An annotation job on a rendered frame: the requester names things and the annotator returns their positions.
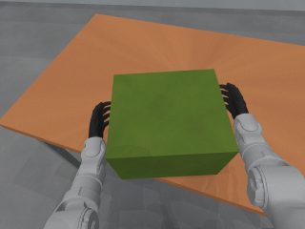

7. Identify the right robot forearm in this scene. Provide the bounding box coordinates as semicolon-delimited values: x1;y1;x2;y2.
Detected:
234;113;305;181

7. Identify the carton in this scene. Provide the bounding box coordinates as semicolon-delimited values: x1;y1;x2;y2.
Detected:
105;69;239;179

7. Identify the left robot hand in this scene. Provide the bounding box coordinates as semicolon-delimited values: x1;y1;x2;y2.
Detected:
89;101;112;138

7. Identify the right robot hand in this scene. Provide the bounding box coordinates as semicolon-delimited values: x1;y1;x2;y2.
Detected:
219;82;249;120

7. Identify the robot right upper arm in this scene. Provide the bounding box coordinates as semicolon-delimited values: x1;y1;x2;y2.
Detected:
247;165;305;229

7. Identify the table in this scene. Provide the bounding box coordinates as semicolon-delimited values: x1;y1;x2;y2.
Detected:
0;13;305;229

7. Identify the robot left upper arm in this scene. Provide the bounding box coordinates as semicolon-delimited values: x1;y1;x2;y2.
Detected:
45;207;99;229

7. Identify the left robot forearm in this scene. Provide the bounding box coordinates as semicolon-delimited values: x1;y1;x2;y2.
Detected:
44;136;108;229

